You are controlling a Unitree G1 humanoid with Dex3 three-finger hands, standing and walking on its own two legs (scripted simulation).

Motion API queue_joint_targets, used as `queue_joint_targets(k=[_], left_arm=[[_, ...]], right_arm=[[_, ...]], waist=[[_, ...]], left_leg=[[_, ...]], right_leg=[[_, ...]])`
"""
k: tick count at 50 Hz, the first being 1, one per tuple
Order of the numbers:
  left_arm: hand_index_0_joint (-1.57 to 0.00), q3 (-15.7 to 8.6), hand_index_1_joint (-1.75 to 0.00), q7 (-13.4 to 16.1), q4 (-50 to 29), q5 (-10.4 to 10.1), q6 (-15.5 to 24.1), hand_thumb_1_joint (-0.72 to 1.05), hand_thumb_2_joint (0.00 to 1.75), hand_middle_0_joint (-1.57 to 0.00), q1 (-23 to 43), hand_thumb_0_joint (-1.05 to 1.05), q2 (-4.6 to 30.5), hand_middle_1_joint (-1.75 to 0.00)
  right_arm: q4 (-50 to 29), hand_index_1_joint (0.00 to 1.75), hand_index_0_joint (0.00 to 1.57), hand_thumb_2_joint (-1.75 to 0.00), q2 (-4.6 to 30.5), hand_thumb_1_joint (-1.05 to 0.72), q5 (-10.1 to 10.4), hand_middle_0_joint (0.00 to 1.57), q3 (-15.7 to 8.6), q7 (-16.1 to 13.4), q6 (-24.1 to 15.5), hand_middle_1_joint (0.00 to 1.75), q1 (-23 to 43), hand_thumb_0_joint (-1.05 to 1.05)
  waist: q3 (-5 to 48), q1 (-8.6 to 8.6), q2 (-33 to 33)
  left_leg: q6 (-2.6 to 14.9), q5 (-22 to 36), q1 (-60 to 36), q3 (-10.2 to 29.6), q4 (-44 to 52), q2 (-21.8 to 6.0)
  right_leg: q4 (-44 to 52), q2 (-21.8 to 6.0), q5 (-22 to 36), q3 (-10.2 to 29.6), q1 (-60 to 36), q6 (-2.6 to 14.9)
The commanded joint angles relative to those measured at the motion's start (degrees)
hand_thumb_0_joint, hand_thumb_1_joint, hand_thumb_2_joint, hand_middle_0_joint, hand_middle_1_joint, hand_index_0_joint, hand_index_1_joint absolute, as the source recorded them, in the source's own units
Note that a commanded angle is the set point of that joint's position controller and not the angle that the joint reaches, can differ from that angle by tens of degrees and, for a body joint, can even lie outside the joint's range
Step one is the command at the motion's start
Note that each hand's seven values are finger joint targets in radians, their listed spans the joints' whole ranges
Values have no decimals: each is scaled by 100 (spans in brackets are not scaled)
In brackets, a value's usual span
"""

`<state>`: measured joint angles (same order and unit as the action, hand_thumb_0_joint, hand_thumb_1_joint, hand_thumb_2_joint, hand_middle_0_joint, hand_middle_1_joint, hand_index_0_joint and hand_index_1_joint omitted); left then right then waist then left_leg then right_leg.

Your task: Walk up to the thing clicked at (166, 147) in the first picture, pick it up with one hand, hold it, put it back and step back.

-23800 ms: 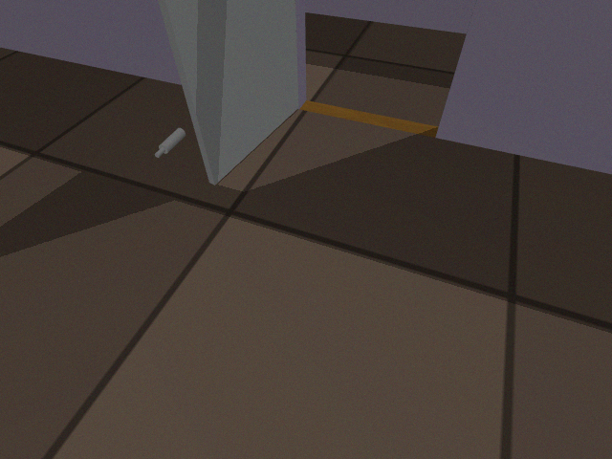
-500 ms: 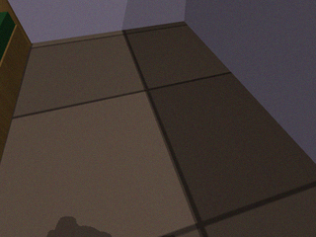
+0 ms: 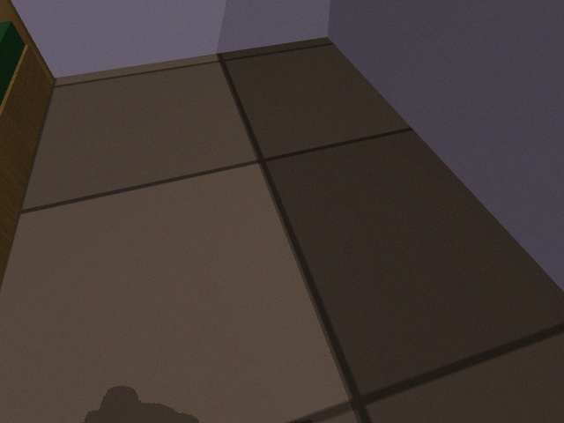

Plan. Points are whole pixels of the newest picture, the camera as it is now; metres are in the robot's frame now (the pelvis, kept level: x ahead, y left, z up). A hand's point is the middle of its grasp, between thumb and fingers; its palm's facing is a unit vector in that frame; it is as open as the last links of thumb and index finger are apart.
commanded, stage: stand
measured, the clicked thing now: out of the picture -0.24 -0.73 -0.75
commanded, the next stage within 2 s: walk up in 0.26 s
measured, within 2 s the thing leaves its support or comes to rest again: neither
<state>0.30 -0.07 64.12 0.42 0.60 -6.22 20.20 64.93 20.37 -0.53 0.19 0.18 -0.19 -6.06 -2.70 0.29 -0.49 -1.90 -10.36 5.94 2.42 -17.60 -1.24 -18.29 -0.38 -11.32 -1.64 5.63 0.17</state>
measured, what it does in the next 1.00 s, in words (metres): walks ahead: left foot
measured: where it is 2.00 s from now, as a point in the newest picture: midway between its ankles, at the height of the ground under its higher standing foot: (290, 289)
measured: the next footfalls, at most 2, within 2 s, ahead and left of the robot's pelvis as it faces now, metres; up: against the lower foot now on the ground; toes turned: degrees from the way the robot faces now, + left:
left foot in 0.56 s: +0.19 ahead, +0.19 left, +0.00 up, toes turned +6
right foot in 1.04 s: +0.44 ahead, -0.09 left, +0.00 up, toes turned -7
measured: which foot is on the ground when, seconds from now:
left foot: down 0.00-0.32, up 0.34-0.54, down 0.56-1.00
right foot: down 0.00-0.58, up 0.60-1.00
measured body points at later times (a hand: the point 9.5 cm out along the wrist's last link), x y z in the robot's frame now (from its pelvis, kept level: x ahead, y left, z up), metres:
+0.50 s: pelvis +0.04 +0.03 -0.01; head +0.05 +0.03 +0.44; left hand +0.05 +0.36 -0.13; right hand +0.13 -0.30 -0.12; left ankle +0.09 +0.16 -0.73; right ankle -0.02 -0.11 -0.75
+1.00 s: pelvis +0.25 +0.06 -0.02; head +0.26 +0.05 +0.43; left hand +0.36 +0.38 -0.12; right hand +0.25 -0.26 -0.14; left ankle +0.15 +0.18 -0.75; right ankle +0.39 -0.09 -0.73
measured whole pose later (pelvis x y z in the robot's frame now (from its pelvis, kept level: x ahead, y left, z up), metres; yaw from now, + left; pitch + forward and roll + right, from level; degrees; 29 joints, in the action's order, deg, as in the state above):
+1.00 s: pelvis +0.25 +0.06 -0.02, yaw -3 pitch -3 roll +2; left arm -3.6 -5.8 54.5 1.3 1.2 -11.9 24.5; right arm 53.3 23.2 -1.0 -4.1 3.1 -4.5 -21.0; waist -3.7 -2.0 0.9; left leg -0.4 -22.2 -2.7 -8.3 -22.2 -0.4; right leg -35.0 -6.0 -7.9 -0.8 27.1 1.2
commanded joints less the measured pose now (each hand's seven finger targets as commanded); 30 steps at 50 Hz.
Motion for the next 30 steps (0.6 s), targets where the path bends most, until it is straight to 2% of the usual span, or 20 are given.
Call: queue_joint_targets(k=[1, 6, 8, 12, 13, 14, 15, 16, 17, 18, 19, 20, 22, 24, 25, 26, 27, 28, 29, 30], left_arm=[[-20, -253, -30, 62, -326, -2, 121, 90, 90, -20, 189, 0, 1256, -30], [-20, -266, -30, 67, -332, -4, 111, 90, 90, -20, 192, 0, 1283, -30], [-20, -257, -30, 63, -320, -7, 111, 90, 90, -20, 202, 0, 1243, -30], [-20, -270, -30, 62, -327, -2, 110, 90, 90, -20, 192, 0, 1273, -30], [-20, -683, -30, -115, -587, 103, 195, 90, 90, -20, -225, 0, 1802, -30], [-20, -720, -30, -171, -517, 163, 206, 90, 90, -20, -360, 0, 1820, -30], [-20, -767, -30, -198, -514, 184, 218, 90, 90, -20, -454, 0, 1860, -30], [-20, -853, -30, -205, -526, 184, 240, 90, 90, -20, -668, 0, 2012, -30], [-20, -918, -30, -178, -622, 197, 300, 90, 90, -20, -754, 0, 2172, -30], [-20, -908, -30, -184, -702, 197, 340, 90, 90, -20, -651, 0, 2101, -30], [-20, -895, -30, -200, -752, 184, 352, 90, 90, -20, -678, 0, 1975, -30], [-20, -882, -30, -204, -795, 201, 366, 90, 90, -20, -704, 0, 1948, -30], [-20, -867, -30, -250, -1004, 203, 364, 90, 90, -20, -340, 0, 1924, -30], [-20, -839, -30, -289, -1208, 194, 356, 90, 90, -20, 11, 0, 1965, -30], [-20, -819, -30, -312, -1288, 172, 335, 90, 90, -20, 165, 0, 1942, -30], [-20, -798, -30, -326, -1367, 150, 312, 90, 90, -20, 283, 0, 1909, -30], [-20, -767, -30, -343, -1405, 143, 290, 90, 90, -20, 367, 0, 1776, -30], [-20, -691, -30, -352, -1412, 168, 265, 90, 90, -20, 130, 0, 1517, -30], [-20, -542, -30, -340, -1388, 162, 252, 90, 90, -20, -341, 0, 1039, -30], [-20, -513, -30, -307, -1393, 95, 230, 90, 90, -20, -724, 0, 983, -30]], right_arm=[[-320, 30, 20, -90, 1193, -90, 9, 20, -220, -78, -126, 30, 175, 0], [-340, 30, 20, -90, 1154, -90, 10, 20, -207, -80, -131, 30, 155, 0], [-327, 30, 20, -90, 1156, -90, 12, 20, -197, -77, -128, 30, 155, 0], [-362, 30, 20, -90, 1151, -90, 2, 20, -208, -84, -130, 30, 168, 0], [-646, 30, 20, -90, 1688, -90, -90, 20, -600, 64, -247, 30, -159, 0], [-684, 30, 20, -90, 1712, -90, -150, 20, -646, 138, -251, 30, -9, 0], [-813, 30, 20, -90, 1605, -90, -171, 20, -630, 179, -231, 30, 320, 0], [-1032, 30, 20, -90, 1429, -90, -165, 20, -607, 217, -210, 30, 691, 0], [-1163, 30, 20, -90, 1376, -90, -225, 20, -621, 212, -214, 30, 831, 0], [-1134, 30, 20, -90, 1412, -90, -200, 20, -648, 219, -256, 30, 742, 0], [-1103, 30, 20, -90, 1445, -90, -181, 20, -655, 264, -311, 30, 570, 0], [-1128, 30, 20, -90, 1382, -90, -180, 20, -660, 304, -354, 30, 513, 0], [-1112, 30, 20, -90, 1340, -90, -177, 20, -705, 392, -365, 30, 157, 0], [-1116, 30, 20, -90, 1348, -90, -169, 20, -767, 427, -361, 30, -130, 0], [-1085, 30, 20, -90, 1355, -90, -163, 20, -817, 426, -359, 30, -361, 0], [-998, 30, 20, -90, 1362, -90, -142, 20, -869, 411, -367, 30, -778, 0], [-833, 30, 20, -90, 1420, -90, -164, 20, -953, 370, -369, 30, -1296, 0], [-633, 30, 20, -90, 1644, -90, -179, 20, -1075, 307, -387, 30, -1923, 0], [-536, 30, 20, -90, 2089, -90, -247, 20, -1200, 213, -422, 30, -2520, 0], [-838, 30, 20, -90, 2478, -90, -296, 20, -1213, 165, -481, 30, -2286, 0]], waist=[[505, -19, 81], [466, -32, 65], [368, -22, 49], [458, -23, 65], [1096, 35, 140], [617, 171, 105], [176, 323, 295], [-261, 539, 894], [-632, 668, 1009], [-790, 596, 720], [-727, 517, 573], [-575, 506, 591], [-283, 259, 833], [-288, 19, 1161], [-289, -145, 1214], [-179, -372, 1001], [-52, -637, 674], [346, -876, -250], [591, -1072, -1875], [602, -853, -2005]], left_leg=[[227, 1131, -90, 349, 135, -598], [195, 1214, -86, 355, 171, -590], [222, 1006, -6, 366, 190, -581], [214, 1203, -75, 354, 162, -593], [700, -1890, -50, 309, -410, -340], [756, -2763, 866, 375, -616, -353], [618, -2614, 1760, 35, -974, -149], [447, -1934, 2782, -510, -2048, 125], [388, -1673, 3531, -246, -2809, -137], [353, -1469, 3695, 22, -2858, -337], [359, -1395, 3541, 20, -2817, -427], [347, -1480, 3331, 24, -2693, -442], [299, -1467, 2575, -62, -2315, -441], [261, -997, 1567, -199, -1953, -477], [213, -678, 1041, -333, -1709, -409], [159, -26, 244, -507, -1347, -303], [131, 204, -569, -652, -1249, -168], [227, -148, -1701, -567, -1214, -61], [394, -1909, -2073, 613, -334, -773], [800, -3996, -1589, 3351, 756, -1999]], right_leg=[[242, -722, 1032, 544, -165, 104], [211, -707, 1081, 532, -145, 119], [259, -704, 923, 544, -119, 99], [217, -705, 1091, 534, -157, 116], [-198, -471, -1930, 485, -387, 344], [-186, -695, -2937, 870, -256, 502], [220, -976, -3395, 1307, -407, 665], [991, -1588, -3905, 2101, -719, 945], [1414, -2238, -3810, 2739, -739, 1303], [1346, -2347, -3067, 2781, -803, 1472], [1285, -2124, -2603, 2519, -859, 1475], [1209, -1928, -2354, 2230, -902, 1421], [1052, -1555, -2192, 1532, -573, 1193], [916, -1397, -2043, 1069, 420, 1030], [749, -1254, -1957, 849, 899, 952], [350, -1101, -2063, 566, 1429, 848], [-284, -891, -2121, 292, 2000, 744], [-1580, -590, -1986, 43, 2600, 655], [-3612, 124, -2487, -191, 3245, 515], [-4821, 601, -2376, 691, 3815, 343]])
